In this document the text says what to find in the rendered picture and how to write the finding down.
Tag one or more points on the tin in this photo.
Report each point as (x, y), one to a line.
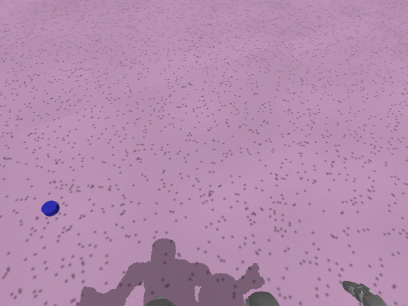
(50, 208)

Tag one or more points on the right robot hand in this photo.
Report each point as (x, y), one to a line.
(363, 294)

